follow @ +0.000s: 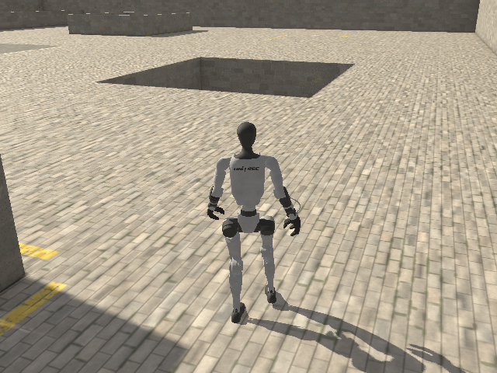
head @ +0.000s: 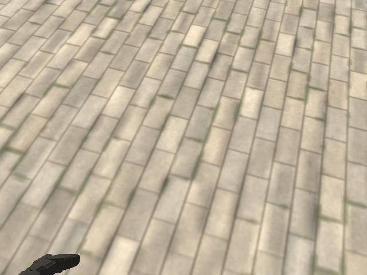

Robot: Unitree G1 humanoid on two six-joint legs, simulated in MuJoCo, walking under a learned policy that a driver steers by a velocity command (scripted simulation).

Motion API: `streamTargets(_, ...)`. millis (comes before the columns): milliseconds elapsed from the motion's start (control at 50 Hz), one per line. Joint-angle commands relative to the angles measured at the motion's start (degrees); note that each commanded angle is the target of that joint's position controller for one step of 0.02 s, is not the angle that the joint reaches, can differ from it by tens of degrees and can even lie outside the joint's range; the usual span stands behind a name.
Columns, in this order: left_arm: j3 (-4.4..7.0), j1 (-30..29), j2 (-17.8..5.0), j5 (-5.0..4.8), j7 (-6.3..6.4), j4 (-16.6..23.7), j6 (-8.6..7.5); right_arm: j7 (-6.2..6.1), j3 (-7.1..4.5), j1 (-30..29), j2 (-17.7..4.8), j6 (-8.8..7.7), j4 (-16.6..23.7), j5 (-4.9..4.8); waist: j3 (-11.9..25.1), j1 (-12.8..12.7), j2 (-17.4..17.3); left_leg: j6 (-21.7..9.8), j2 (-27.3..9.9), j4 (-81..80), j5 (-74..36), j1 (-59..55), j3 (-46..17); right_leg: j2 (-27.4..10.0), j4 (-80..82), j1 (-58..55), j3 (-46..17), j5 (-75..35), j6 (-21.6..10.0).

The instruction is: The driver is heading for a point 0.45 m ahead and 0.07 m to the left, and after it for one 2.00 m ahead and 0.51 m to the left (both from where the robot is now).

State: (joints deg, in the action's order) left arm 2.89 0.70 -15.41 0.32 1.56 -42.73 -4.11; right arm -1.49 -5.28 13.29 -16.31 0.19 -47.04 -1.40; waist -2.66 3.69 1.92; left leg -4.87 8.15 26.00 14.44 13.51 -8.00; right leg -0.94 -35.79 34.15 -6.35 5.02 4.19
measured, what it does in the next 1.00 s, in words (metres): walks ahead, turning left: right foot, then left foot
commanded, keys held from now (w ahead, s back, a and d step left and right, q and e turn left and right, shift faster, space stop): q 0.44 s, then w+q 0.10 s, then w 0.42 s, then no key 0.04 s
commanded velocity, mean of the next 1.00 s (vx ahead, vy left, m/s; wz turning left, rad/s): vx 0.20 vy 0.00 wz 0.44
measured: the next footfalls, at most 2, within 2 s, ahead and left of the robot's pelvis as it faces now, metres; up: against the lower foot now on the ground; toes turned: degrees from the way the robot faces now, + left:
right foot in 0.08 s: +0.19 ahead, -0.12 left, +0.00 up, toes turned +8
left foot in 0.50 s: +0.06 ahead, +0.12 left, +0.00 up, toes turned +20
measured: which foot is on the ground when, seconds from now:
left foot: down 0.00-0.08, up 0.10-0.48, down 0.50-1.00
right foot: up 0.00-0.06, down 0.08-0.50, up 0.52-1.00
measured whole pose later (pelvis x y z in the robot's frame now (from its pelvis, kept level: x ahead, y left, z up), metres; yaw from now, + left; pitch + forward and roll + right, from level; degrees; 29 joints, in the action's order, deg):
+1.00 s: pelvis +0.23 +0.05 -0.01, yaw +25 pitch +3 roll +0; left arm 3.3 3.9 -16.4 -0.9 -3.1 -41.6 -5.5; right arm -0.9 -3.6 24.8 -16.4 -2.3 -45.3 -1.0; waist 0.7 4.5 1.4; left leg -0.8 0.3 16.0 22.7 -3.8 -4.5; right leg -1.1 -29.2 29.4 1.2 3.4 -1.2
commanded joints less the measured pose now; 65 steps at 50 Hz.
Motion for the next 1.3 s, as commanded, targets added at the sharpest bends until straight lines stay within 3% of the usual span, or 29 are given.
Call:
streamTargets(20,1.87,1.0,-6.9,-0.05,-0.5,3.8,-0.7,-0.94,-1.53,-1.6,-7.4,0.35,4.5,0.09,8.5,-2.7,-9.2,-5.1,-13.5,1.0,-25.0,-4.2,-14.4,2.8,5.6,-8.4,0.7,1.5,-0.8)
streamTargets(60,2.42,5.4,-8.3,0.52,-0.52,3.1,-1.77,-1.17,-0.92,-3.6,-6.2,0.39,6.2,0.23,9.3,-5.7,-9.3,-2.3,-10.5,7.3,-19.6,-2.9,-15.3,0.1,14.6,-17.5,0.5,-8.1,-3.6)
streamTargets(80,3.13,8.8,-11.9,1.74,0.09,3.1,-1.79,-1.13,0.14,-2.7,-3.1,0.1,7.6,1.25,14.6,-5.7,-1.9,0.7,-6.3,19.6,-7.1,3.6,-10.3,-11.0,13.1,-29.8,-7.8,-25.0,-8.1)
streamTargets(100,3.25,9.6,-13.1,3.41,0.32,3.0,-0.64,-1.09,0.47,5.9,-1.7,-0.12,8.0,0.64,19.5,-1.3,13.6,4.2,2.3,31.5,26.8,17.3,-3.6,-24.0,12.9,-42.5,-25.5,-38.6,-20.3)
streamTargets(120,2.75,9.1,-9.4,1.52,0.2,3.8,0.1,-0.53,-0.71,9.5,-8.0,-0.1,6.2,0.6,20.9,-1.1,11.8,6.2,-2.9,41.6,27.1,20.7,-3.1,-27.1,13.4,-41.4,-30.4,-29.9,-23.2)
streamTargets(140,1.86,7.3,-6.2,0.89,0.33,5.2,0.52,-0.5,-1.89,5.9,-11.3,0.64,5.6,-0.03,15.8,-2.9,6.2,7.8,-4.6,46.3,22.4,22.3,-1.7,-22.7,13.1,-37.2,-21.7,-24.6,-21.0)
streamTargets(160,1.57,5.7,-5.5,0.94,0.35,5.4,1.15,-0.86,-2.08,3.5,-10.8,1.66,5.6,-0.08,12.4,-2.9,2.8,9.0,-5.9,47.8,18.4,22.9,0.0,-18.6,13.8,-32.8,-15.1,-19.0,-18.4)
streamTargets(220,1.69,3.5,-6.7,1.42,0.66,5.3,2.5,-0.85,-1.37,1.8,-6.7,3.21,7.3,-0.24,6.9,-2.3,4.8,9.9,-7.5,43.9,11.4,19.2,4.0,-12.6,18.2,-22.2,-4.6,-9.7,-16.4)
streamTargets(300,2.51,4.6,-7.9,1.08,1.11,4.9,3.04,-0.44,-0.46,-1.0,-4.3,2.92,10.3,0.22,9.0,-3.8,7.1,9.9,-9.7,32.7,9.2,16.5,6.3,-14.3,19.2,-24.9,-0.2,-11.3,-18.3)
streamTargets(400,3.5,4.4,-10.3,0.18,0.61,4.7,3.61,1.11,-0.54,-2.1,-5.5,3.04,12.1,0.34,9.7,-4.3,8.1,7.4,-10.5,20.8,6.6,9.0,9.2,-16.5,19.0,-24.2,3.2,-6.7,-17.6)
streamTargets(480,3.69,5.3,-9.9,-1.6,0.22,3.4,4.17,2.01,-1.68,4.2,-6.2,3.28,9.9,0.25,9.8,-1.4,5.7,1.9,-7.4,5.1,0.8,-4.5,12.6,-15.2,13.2,-17.0,7.4,12.4,-11.5)
streamTargets(500,3.05,6.4,-7.0,-1.29,-0.2,2.7,4.34,1.63,-2.57,8.6,-8.1,3.15,8.4,0.1,8.0,-0.2,-0.8,-1.2,-10.1,-0.6,2.8,-11.9,6.0,-11.6,4.2,-7.2,11.8,22.6,-7.2)
streamTargets(520,1.5,5.2,-2.0,0.84,-1.02,4.8,4.28,0.71,-3.37,11.8,-13.2,2.7,8.9,0.02,6.2,-1.0,-16.8,-7.9,-25.1,-5.2,6.6,-17.5,-17.0,-3.6,-18.8,9.1,17.0,34.8,-1.8)
streamTargets(540,2.61,-1.4,-5.3,-0.32,-0.83,8.4,2.8,1.5,-3.67,11.1,-16.9,0.72,10.8,2.03,4.8,2.2,-16.9,-16.0,-29.7,-14.6,23.3,-10.4,-33.1,0.7,-24.6,17.2,5.2,32.2,-2.9)
streamTargets(560,3.65,-3.5,-9.1,-1.87,-0.89,8.7,1.74,1.53,-2.68,7.2,-13.6,-0.91,11.1,2.53,0.6,0.9,-12.9,-13.5,-28.1,-18.0,30.6,-8.8,-29.5,-1.8,-26.2,18.6,2.3,24.6,-4.7)
streamTargets(580,4.25,-1.0,-10.4,-1.91,-0.93,7.4,1.16,1.12,-1.66,3.9,-11.1,-1.83,10.9,1.78,-0.8,-1.6,-12.9,-10.5,-26.4,-18.0,27.5,-8.3,-24.8,-2.9,-24.7,18.7,2.6,17.4,-5.3)
streamTargets(620,4.28,3.5,-9.3,0.02,-0.96,4.1,0.77,0.46,-0.32,1.8,-7.8,-2.25,10.7,1.19,0.8,-3.3,-11.8,-7.1,-21.9,-17.3,18.6,-7.7,-16.2,-4.0,-22.4,13.5,3.3,8.6,-3.7)
streamTargets(640,4.13,4.0,-8.3,-0.01,-1.37,3.3,0.48,0.32,0.03,2.9,-7.1,-2.54,10.3,1.55,1.3,-3.4,-11.1,-6.5,-20.5,-17.7,15.0,-7.5,-13.6,-3.6,-22.1,11.5,4.1,4.7,-3.3)
streamTargets(820,2.37,-2.2,-5.2,-1.21,-3.07,4.5,-0.9,0.22,-0.5,10.0,-9.1,-4.0,6.5,0.89,-1.9,0.7,-9.0,-6.7,-20.4,-18.6,-0.6,-11.6,-5.2,-2.6,-1.8,8.1,5.2,-6.8,-1.2)
streamTargets(960,1.44,-3.7,-6.0,-1.69,-4.98,6.4,-2.46,0.46,-0.95,12.0,-10.0,-3.16,4.2,0.14,-3.5,0.7,-9.3,-6.2,-23.1,-14.1,-10.6,-14.2,-5.1,-1.3,6.2,1.5,6.9,-0.6,-5.4)
streamTargets(1000,2.52,3.3,-8.0,-0.66,-4.46,4.7,-2.69,0.31,-0.86,9.9,-10.2,-2.68,4.5,0.36,1.2,-3.8,-9.6,-3.6,-20.3,-4.2,-33.5,-14.8,-2.3,2.0,9.3,-9.7,9.5,-1.0,-7.8)
streamTargets(1020,3.46,10.3,-10.3,0.16,-3.96,3.0,-2.81,0.16,-0.38,10.3,-9.1,-2.6,4.6,0.59,7.5,-7.0,-8.7,-1.4,-16.9,5.8,-40.9,-12.2,0.4,1.5,9.6,-21.9,9.3,-6.7,-9.8)
streamTargets(1040,3.93,19.3,-14.2,1.41,-3.59,1.9,-2.93,-0.09,0.82,10.6,-6.3,-2.7,6.3,2.01,17.6,-9.7,-1.6,1.7,-13.0,22.4,-25.9,-1.0,2.1,-9.7,5.9,-40.3,-2.3,-22.5,-14.0)
streamTargets(1060,4.6,22.0,-17.4,1.45,-3.96,0.2,-2.32,0.15,2.27,19.5,-0.7,-3.49,5.8,1.52,26.5,-5.8,17.4,6.1,-2.3,43.7,20.6,17.9,2.6,-24.1,9.3,-57.4,-25.9,-27.2,-24.2)
streamTargets(1080,3.26,22.1,-12.0,-0.18,-4.13,0.7,-1.91,0.18,0.83,17.0,-7.4,-3.93,4.0,0.62,25.3,-8.7,10.0,6.5,-3.6,49.9,22.5,20.6,-4.6,-22.3,12.9,-53.5,-26.9,-24.2,-22.9)
streamTargets(1100,2.42,17.7,-9.7,-0.36,-3.89,1.0,-1.63,0.3,0.2,11.6,-9.2,-3.82,5.2,-0.4,16.8,-8.0,6.7,6.3,-6.2,50.5,19.3,23.9,-2.6,-20.3,12.7,-46.7,-16.8,-26.6,-20.6)
streamTargets(1140,1.25,10.7,-6.7,-0.2,-3.71,1.4,-1.23,-0.06,0.36,7.1,-8.1,-3.1,5.8,1.16,9.3,-4.8,0.4,6.8,-11.1,43.6,13.0,20.8,1.7,-15.4,14.8,-33.3,-7.4,-33.1,-18.5)
streamTargets(1220,0.43,5.8,-5.3,1.06,-3.5,-0.2,-1.9,-0.7,1.21,9.7,-3.0,-0.88,5.1,1.3,8.2,-0.6,4.0,8.1,-12.7,29.2,6.7,9.0,3.5,-11.7,19.1,-21.3,0.7,-37.8,-18.7)
streamTargets(1300,0.94,5.4,-7.7,0.43,-2.73,-2.0,-0.39,-0.89,1.51,5.7,-3.1,-0.21,5.9,1.6,9.7,-1.8,4.2,8.3,-12.4,16.2,-1.9,3.7,5.0,-11.1,19.6,-21.1,2.9,-31.8,-17.9)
